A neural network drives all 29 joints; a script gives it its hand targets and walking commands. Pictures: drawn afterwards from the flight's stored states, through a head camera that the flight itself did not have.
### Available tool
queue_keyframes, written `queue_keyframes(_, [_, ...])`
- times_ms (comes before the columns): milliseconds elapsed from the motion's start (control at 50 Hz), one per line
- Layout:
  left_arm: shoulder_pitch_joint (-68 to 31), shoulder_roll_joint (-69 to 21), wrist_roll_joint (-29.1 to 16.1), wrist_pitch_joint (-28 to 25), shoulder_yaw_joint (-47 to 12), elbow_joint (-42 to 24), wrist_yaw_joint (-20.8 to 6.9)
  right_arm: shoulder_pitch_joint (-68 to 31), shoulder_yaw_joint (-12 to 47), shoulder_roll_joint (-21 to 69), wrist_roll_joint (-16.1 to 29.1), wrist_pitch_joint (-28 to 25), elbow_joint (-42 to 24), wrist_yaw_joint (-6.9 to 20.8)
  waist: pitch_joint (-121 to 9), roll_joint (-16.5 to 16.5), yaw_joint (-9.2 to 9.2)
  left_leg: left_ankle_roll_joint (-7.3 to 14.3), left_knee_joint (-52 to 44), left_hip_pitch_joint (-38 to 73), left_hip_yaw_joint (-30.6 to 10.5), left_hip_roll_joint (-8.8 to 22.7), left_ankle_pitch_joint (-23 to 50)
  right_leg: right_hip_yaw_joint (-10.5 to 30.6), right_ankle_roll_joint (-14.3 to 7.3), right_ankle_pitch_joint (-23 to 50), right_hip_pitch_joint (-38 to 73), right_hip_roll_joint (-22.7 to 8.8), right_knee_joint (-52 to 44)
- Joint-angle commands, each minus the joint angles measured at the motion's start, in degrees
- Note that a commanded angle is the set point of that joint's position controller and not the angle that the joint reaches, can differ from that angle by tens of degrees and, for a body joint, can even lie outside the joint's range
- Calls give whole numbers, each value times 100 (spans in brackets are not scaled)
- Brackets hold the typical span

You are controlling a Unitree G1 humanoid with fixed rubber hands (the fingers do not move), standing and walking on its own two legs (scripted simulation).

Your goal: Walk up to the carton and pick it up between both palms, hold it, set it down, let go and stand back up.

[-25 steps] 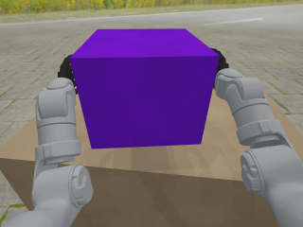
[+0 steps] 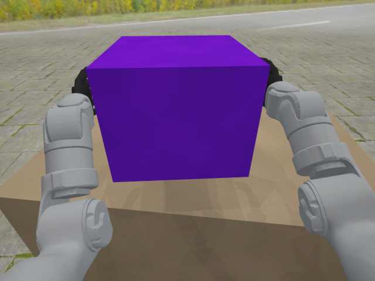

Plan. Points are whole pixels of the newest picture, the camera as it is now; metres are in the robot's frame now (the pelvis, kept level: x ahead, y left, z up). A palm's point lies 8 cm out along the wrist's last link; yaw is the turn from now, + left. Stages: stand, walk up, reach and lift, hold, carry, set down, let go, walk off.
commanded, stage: hold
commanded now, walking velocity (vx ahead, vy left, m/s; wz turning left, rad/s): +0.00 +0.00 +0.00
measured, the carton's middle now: (178, 99) +0.45 +0.01 +0.25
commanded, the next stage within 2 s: none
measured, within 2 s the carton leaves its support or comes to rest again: neither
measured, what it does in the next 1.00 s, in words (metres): stands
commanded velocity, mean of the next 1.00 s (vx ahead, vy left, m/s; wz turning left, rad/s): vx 0.00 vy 0.00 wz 0.00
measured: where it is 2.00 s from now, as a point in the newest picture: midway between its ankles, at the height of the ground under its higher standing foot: outside the picture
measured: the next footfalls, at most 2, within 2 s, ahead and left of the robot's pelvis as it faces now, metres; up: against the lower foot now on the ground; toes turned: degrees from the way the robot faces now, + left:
none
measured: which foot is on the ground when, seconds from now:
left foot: down 0.00-1.00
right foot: down 0.00-1.00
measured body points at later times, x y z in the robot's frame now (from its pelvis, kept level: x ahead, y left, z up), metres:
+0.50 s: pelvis +0.00 +0.01 +0.00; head -0.08 +0.02 +0.44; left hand +0.38 +0.20 +0.28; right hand +0.38 -0.17 +0.29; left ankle +0.00 +0.16 -0.75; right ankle +0.04 -0.13 -0.75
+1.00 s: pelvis +0.00 +0.00 +0.00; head -0.09 +0.01 +0.44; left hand +0.38 +0.20 +0.29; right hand +0.38 -0.18 +0.29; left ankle +0.00 +0.16 -0.75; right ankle +0.04 -0.13 -0.75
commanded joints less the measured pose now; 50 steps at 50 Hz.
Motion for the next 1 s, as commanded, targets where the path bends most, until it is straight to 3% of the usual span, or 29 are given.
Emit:
queue_keyframes(0, [-4393,-2762,-1258,-391,-2104,-1161,-1107,-4137,916,3244,1047,-311,-2292,943,-2116,5,-17,22,-288,-676,237,-812,1155,367,-18,982,2015,573,227])
queue_keyframes(40, [-4415,-2879,-1286,-388,-2211,-1220,-1105,-4105,846,3256,1047,-303,-2195,962,-1837,172,-92,-18,-338,-830,276,-725,1055,365,-64,777,1851,592,219])
queue_keyframes(60, [-4507,-2879,-1363,-398,-2286,-1591,-1078,-4221,918,3218,1110,-334,-2438,958,-2188,138,-62,-52,-270,-726,266,-748,1209,369,-45,959,1965,598,265])
queue_keyframes(80, [-4436,-2942,-1340,-391,-2319,-1398,-1062,-4153,976,3303,1160,-327,-2418,961,-2212,165,-55,-61,-249,-747,248,-700,1234,379,-47,967,2020,611,285])
queue_keyframes(100, [-4367,-2997,-1381,-414,-2319,-1669,-1054,-4177,964,3296,1150,-345,-2626,948,-2336,154,-41,-50,-219,-615,234,-739,1412,353,-68,1139,2038,585,287])
queue_keyframes(120, [-4209,-3001,-1285,-368,-2386,-1596,-1061,-4018,969,3294,1205,-302,-2375,946,-2037,298,-57,-81,-228,-612,263,-746,1461,356,-79,1147,2000,594,238])
queue_keyframes(160, [-4305,-2894,-1273,-311,-2297,-1561,-1069,-4034,932,3107,1116,-292,-2443,949,-2084,159,-64,-85,-266,-593,221,-733,1305,341,-66,1069,2075,594,246])
queue_keyframes(180, [-4362,-2931,-1299,-306,-2342,-1547,-1113,-3980,821,3095,1069,-284,-2232,974,-1831,306,-153,-97,-351,-693,255,-701,1113,354,-59,899,1975,575,207])
queue_keyframes(200, [-4407,-2932,-1266,-325,-2345,-1672,-1101,-4116,876,3193,1094,-304,-2455,984,-1902,353,-103,-56,-369,-814,276,-717,999,360,-69,807,2007,594,243])
queue_keyframes(280, [-4228,-3007,-1256,-299,-2256,-1687,-1064,-4024,889,3080,1106,-326,-2460,987,-2205,153,-139,-58,-276,-581,201,-676,1238,330,-97,963,2040,607,232])
queue_keyframes(320, [-4262,-3017,-1256,-267,-2392,-1834,-1076,-4010,877,3092,1142,-342,-2437,973,-2081,408,-167,-157,-215,-551,286,-745,1462,331,-73,1082,2077,586,267])
queue_keyframes(360, [-4183,-2976,-1128,-247,-2381,-1706,-1084,-3990,938,3054,1125,-318,-2532,978,-1943,377,-125,-151,-336,-666,232,-695,1199,318,-84,841,2013,598,243])
queue_keyframes(400, [-4168,-2934,-1078,-225,-2315,-1445,-1120,-3911,776,2945,1016,-279,-2026,1041,-1581,348,-111,-92,-427,-840,270,-620,940,272,-108,707,1991,583,250])
queue_keyframes(440, [-4129,-2988,-1181,-227,-2274,-1555,-1114,-4013,846,2957,1019,-344,-2310,1094,-1751,182,-128,-66,-436,-721,245,-624,1036,305,-156,794,1961,608,240])
queue_keyframes(460, [-4174,-2991,-1120,-245,-2250,-1460,-1120,-3959,807,3086,1014,-333,-2084,1105,-1752,337,-137,-48,-447,-840,276,-638,775,286,-119,619,2042,596,228])
queue_keyframes(500, [-4304,-2997,-1284,-305,-2326,-1795,-1048,-4380,951,3112,1183,-461,-2650,1090,-2257,151,10,-56,-322,-608,293,-709,1291,272,-101,985,2136,586,270])
queue_keyframes(520, [-4276,-2919,-1211,-303,-2257,-1505,-1043,-4272,937,3086,1141,-416,-2360,1058,-2017,174,-39,-91,-264,-663,292,-688,1280,289,-105,950,2034,573,255])
queue_keyframes(540, [-4196,-2978,-1141,-289,-2312,-1395,-1028,-4151,952,3063,1125,-409,-2368,1059,-2031,255,-4,-102,-318,-603,267,-690,1229,284,-84,975,2013,609,229])
queue_keyframes(560, [-4282,-3029,-1165,-328,-2282,-1543,-1034,-4304,905,3089,1094,-414,-2505,1038,-2089,192,-95,-76,-332,-618,265,-704,1111,307,-81,784,1973,626,210])
queue_keyframes(580, [-4236,-3057,-1203,-319,-2352,-1537,-1023,-4155,900,3172,1110,-414,-2432,1047,-2024,300,-19,-113,-329,-720,294,-676,1195,322,-108,874,2008,603,227])
queue_keyframes(600, [-4232,-2968,-1226,-312,-2251,-1442,-1041,-4033,912,3129,1073,-390,-2326,1044,-1984,49,-90,-49,-311,-676,259,-654,1177,317,-134,906,2053,586,178])
queue_keyframes(620, [-4268,-2960,-1235,-359,-2295,-1716,-1025,-4166,986,3155,1157,-402,-2506,1060,-2173,103,-14,-66,-269,-558,273,-718,1248,335,-107,1028,2077,601,242])
queue_keyframes(640, [-4238,-2983,-1183,-330,-2272,-1479,-1013,-4047,879,3180,1074,-375,-2364,1058,-2048,214,-4,-93,-337,-665,276,-716,1158,330,-80,926,2032,576,215])
queue_keyframes(720, [-4457,-2864,-1155,-349,-2109,-1272,-1075,-4254,802,3197,960,-350,-2061,1100,-1713,66,-53,9,-451,-822,303,-675,554,336,-87,399,1846,579,176])
queue_keyframes(740, [-4383,-2821,-1130,-332,-2146,-1180,-1079,-4261,792,3195,948,-360,-2080,1113,-1724,227,-6,33,-497,-880,336,-670,497,343,-99,381,1842,585,188])
queue_keyframes(800, [-4342,-2979,-1131,-365,-2079,-1013,-1149,-4213,790,3285,930,-384,-1921,1118,-1723,78,-36,25,-461,-908,263,-664,493,293,-89,435,1951,574,188])
queue_keyframes(880, [-4368,-2886,-1268,-411,-2201,-1461,-1048,-4398,951,3293,1121,-425,-2562,1011,-2362,-6,52,11,-261,-675,282,-741,1359,353,-57,1137,2112,572,295])
queue_keyframes(900, [-4179,-2951,-1217,-412,-2238,-1453,-1053,-4226,1041,3347,1140,-400,-2505,976,-2327,-17,-31,-37,-163,-469,316,-750,1574,324,-59,1320,2123,628,288])
queue_keyframes(980, [-4205,-2780,-1205,-344,-2150,-1429,-1070,-4134,987,3328,1090,-306,-2456,942,-2080,-72,-7,25,-328,-603,287,-778,946,290,-11,844,2017,579,235])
